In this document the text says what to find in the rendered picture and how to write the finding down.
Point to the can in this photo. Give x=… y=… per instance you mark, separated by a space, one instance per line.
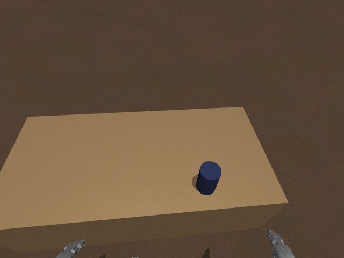
x=208 y=177

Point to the left robot hand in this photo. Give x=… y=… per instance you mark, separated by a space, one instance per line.
x=71 y=249

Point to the right robot hand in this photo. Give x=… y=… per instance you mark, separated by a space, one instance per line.
x=279 y=249

